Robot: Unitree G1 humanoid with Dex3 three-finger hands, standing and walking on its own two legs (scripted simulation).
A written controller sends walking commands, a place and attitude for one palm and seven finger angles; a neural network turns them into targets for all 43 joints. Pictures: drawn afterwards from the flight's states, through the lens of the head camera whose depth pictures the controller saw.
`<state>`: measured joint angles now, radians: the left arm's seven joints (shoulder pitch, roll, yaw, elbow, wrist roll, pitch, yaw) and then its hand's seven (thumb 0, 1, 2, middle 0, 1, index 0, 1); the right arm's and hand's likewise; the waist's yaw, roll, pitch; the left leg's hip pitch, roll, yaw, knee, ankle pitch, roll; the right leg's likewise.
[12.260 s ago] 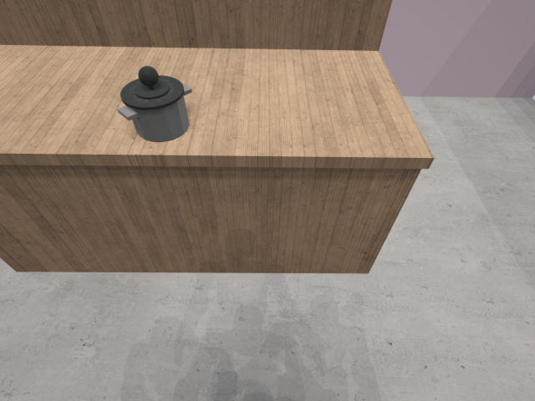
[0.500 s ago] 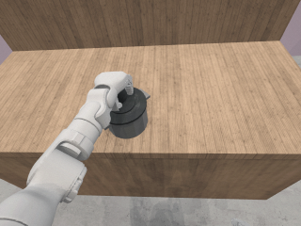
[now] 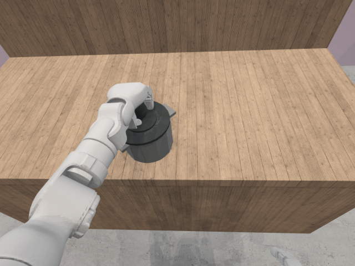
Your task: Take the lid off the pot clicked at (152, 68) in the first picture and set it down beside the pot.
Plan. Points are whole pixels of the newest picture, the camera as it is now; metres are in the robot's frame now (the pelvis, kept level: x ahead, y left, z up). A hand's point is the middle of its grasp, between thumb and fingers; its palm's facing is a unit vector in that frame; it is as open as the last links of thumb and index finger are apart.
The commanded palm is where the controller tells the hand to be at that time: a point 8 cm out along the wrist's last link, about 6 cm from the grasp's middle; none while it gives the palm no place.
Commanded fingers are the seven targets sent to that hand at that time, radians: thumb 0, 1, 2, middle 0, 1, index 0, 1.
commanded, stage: close the fingers and squeeze the knob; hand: left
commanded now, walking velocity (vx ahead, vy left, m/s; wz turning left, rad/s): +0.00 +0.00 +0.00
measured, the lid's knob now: (138, 110) +0.49 +0.09 +0.07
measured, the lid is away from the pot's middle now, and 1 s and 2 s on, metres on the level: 0.01 0.02 0.02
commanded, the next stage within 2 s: lift the lid straight up in 0.16 s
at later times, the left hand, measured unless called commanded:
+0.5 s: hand (133, 113) +0.45 +0.10 +0.09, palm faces -0.30 -0.02 -0.95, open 7.7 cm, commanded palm +0.44 +0.10 +0.17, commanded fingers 0.00 0.65 1.02 -0.83 -1.01 -0.81 -0.99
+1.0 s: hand (125, 102) +0.44 +0.11 +0.14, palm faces -0.24 -0.02 -0.97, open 7.7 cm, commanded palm +0.43 +0.11 +0.21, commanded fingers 0.00 0.65 1.02 -0.83 -1.01 -0.81 -0.99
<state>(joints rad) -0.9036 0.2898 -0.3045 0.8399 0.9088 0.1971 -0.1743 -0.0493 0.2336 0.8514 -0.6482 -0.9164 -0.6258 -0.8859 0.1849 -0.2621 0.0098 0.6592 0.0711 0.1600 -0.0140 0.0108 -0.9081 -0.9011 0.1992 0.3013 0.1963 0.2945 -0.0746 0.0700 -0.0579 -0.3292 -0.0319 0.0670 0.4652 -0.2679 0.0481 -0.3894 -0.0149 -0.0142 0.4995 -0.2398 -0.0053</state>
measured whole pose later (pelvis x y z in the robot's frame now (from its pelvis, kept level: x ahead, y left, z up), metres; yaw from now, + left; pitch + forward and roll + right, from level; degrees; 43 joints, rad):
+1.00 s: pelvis -0.01 +0.00 +0.00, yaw +2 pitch +5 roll +1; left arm -0.96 0.32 -0.37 0.74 0.87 0.24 -0.27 -0.03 0.24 0.84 -0.65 -0.90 -0.64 -0.89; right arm 0.17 -0.27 0.01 0.67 0.07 0.12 0.00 0.01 -0.91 -0.90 0.20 0.30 0.20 0.29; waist -0.05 0.09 -0.04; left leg -0.28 -0.05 0.04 0.44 -0.25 0.05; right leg -0.33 -0.04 -0.04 0.49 -0.24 0.00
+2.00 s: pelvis -0.02 +0.00 +0.00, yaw +3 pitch +3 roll +1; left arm -1.16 0.35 -0.36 0.74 0.87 0.30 -0.42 -0.02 0.23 0.85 -0.66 -0.90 -0.64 -0.89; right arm 0.16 -0.27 0.03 0.67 0.07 0.08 0.00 0.01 -0.91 -0.90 0.20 0.30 0.20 0.29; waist -0.05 0.09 -0.03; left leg -0.25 -0.06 0.03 0.41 -0.22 0.06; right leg -0.30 -0.05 -0.05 0.47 -0.22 0.00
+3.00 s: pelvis -0.01 +0.01 +0.00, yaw +3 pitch +3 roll +0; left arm -1.16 0.49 -0.29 0.74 0.90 0.24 -0.50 -0.02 0.23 0.84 -0.66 -0.90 -0.64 -0.89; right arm 0.17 -0.29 0.03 0.65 0.08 0.09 -0.01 0.01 -0.91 -0.90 0.20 0.30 0.20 0.29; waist -0.05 0.07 -0.01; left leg -0.25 -0.06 0.02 0.41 -0.22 0.06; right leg -0.29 -0.05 -0.06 0.44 -0.21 0.01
